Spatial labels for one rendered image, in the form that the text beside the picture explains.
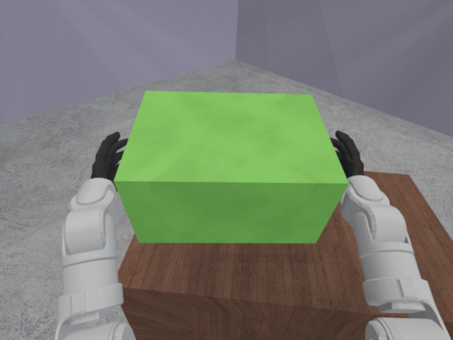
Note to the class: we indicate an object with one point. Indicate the carton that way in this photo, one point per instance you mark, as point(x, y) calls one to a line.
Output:
point(211, 167)

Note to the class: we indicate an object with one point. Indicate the robot left hand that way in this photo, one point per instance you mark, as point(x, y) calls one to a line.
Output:
point(107, 158)

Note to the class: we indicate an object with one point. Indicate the pedestal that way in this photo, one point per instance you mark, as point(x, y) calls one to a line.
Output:
point(278, 291)

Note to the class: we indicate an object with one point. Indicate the robot right hand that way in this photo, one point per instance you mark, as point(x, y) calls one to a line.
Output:
point(348, 155)

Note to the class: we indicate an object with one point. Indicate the robot left upper arm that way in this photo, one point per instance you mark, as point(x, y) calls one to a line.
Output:
point(110, 331)

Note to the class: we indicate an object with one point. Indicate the robot left forearm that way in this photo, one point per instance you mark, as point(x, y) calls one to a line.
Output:
point(90, 287)

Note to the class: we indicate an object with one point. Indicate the robot right upper arm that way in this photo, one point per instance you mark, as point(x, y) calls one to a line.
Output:
point(389, 328)

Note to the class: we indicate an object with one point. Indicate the robot right forearm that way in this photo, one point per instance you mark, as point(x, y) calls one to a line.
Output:
point(392, 279)

